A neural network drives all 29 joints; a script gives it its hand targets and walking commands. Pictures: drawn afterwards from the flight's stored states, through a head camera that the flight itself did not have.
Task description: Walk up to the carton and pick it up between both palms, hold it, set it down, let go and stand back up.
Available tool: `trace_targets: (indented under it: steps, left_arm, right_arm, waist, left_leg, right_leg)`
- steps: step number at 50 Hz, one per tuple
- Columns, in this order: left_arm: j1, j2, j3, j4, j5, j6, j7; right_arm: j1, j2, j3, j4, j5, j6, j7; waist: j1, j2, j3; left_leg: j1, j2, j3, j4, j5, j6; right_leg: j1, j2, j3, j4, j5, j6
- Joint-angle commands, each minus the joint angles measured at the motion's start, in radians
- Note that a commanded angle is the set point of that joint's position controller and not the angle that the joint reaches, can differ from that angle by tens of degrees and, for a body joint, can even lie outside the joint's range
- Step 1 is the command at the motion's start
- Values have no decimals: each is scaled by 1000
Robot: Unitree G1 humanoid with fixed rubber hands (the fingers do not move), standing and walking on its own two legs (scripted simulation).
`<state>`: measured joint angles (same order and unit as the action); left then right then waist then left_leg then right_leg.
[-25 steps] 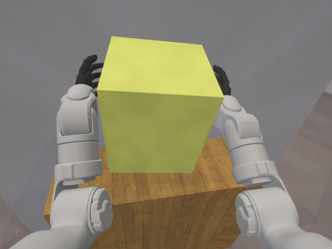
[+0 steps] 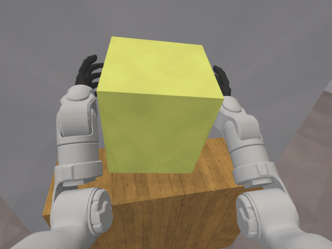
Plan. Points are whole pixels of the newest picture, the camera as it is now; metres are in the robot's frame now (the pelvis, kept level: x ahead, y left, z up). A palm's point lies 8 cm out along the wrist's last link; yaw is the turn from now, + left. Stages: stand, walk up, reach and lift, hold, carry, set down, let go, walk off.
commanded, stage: hold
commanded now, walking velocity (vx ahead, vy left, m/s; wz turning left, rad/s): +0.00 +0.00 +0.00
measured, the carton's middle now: (154, 110) +0.37 +0.01 +0.20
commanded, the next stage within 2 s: none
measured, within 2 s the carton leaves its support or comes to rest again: neither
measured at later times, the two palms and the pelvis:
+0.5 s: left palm (87, 89) +0.37 +0.16 +0.25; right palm (220, 100) +0.36 -0.15 +0.23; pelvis +0.00 +0.00 +0.00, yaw +0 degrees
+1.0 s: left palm (86, 89) +0.37 +0.16 +0.25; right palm (220, 99) +0.36 -0.14 +0.23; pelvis +0.00 +0.00 +0.00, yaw +0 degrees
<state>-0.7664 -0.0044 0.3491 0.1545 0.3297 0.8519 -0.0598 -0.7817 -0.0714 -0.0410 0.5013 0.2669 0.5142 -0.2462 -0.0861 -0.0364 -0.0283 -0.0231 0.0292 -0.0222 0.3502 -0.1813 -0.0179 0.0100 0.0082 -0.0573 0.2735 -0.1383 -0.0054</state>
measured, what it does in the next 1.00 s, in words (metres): stands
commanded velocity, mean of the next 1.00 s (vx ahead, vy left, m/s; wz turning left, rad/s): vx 0.00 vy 0.00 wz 0.00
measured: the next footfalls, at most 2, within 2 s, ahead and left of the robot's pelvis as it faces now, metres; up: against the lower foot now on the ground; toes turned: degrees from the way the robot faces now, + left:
none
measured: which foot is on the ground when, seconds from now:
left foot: down 0.00-1.00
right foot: down 0.00-1.00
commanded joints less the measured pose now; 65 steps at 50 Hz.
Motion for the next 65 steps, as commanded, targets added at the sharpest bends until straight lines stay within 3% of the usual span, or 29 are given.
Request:
trace_targets:
  steps: [1, 16, 18, 21, 25, 33, 40, 52, 56, 60, 65]
  left_arm:
    - [-636, -538, -478, -81, -177, -57, -133]
    - [-632, -537, -477, -82, -175, -54, -136]
    - [-657, -534, -461, 0, -171, -56, -145]
    - [-664, -547, -492, -59, -204, -75, -136]
    - [-674, -542, -480, -32, -198, -83, -137]
    - [-645, -535, -482, -78, -204, -84, -132]
    - [-656, -540, -471, -28, -190, -73, -134]
    - [-673, -540, -472, -40, -203, -87, -130]
    - [-667, -535, -444, 8, -179, -78, -137]
    - [-675, -545, -472, -40, -205, -86, -129]
    - [-686, -545, -466, -6, -201, -90, -130]
  right_arm:
    - [-905, 582, 363, -337, 120, -68, 111]
    - [-902, 579, 362, -338, 117, -68, 112]
    - [-925, 553, 318, -263, 92, -68, 123]
    - [-923, 584, 348, -318, 115, -82, 126]
    - [-924, 565, 337, -290, 112, -75, 124]
    - [-933, 583, 388, -364, 142, -85, 113]
    - [-927, 571, 342, -295, 115, -79, 125]
    - [-921, 580, 343, -288, 120, -81, 126]
    - [-935, 563, 323, -256, 105, -78, 130]
    - [-929, 570, 334, -284, 117, -86, 129]
    - [-943, 573, 332, -272, 112, -83, 130]
  waist:
    - [-8, 70, -357]
    - [-8, 70, -353]
    - [-8, 87, -274]
    - [-23, 78, -403]
    - [-26, 68, -369]
    - [-4, 53, -423]
    - [-4, 71, -348]
    - [-14, 72, -389]
    - [-8, 66, -331]
    - [-20, 72, -387]
    - [-9, 73, -362]
  left_leg:
    - [25, -80, 51, -31, 238, -8]
    - [23, -79, 52, -33, 235, -9]
    - [-8, -67, 45, -60, 139, -2]
    - [53, -74, 35, -21, 257, -8]
    - [56, -71, 32, -27, 238, -14]
    - [73, -81, 31, -9, 313, -6]
    - [32, -70, 39, -42, 202, -3]
    - [48, -73, 29, -25, 247, -9]
    - [37, -72, 37, -43, 201, -7]
    - [53, -71, 31, -21, 269, -15]
    - [21, -73, 33, -38, 205, -6]
  right_leg:
    - [139, 67, 1, -4, 154, 37]
    - [140, 67, 0, -4, 149, 35]
    - [89, 53, -4, -23, 51, 38]
    - [120, 57, 0, -3, 191, 43]
    - [96, 62, -2, -12, 142, 41]
    - [128, 60, 7, -3, 245, 53]
    - [96, 58, 0, -19, 112, 41]
    - [103, 59, 2, -12, 162, 43]
    - [84, 56, -4, -24, 102, 43]
    - [103, 65, -9, -11, 159, 41]
    - [89, 59, -3, -18, 108, 42]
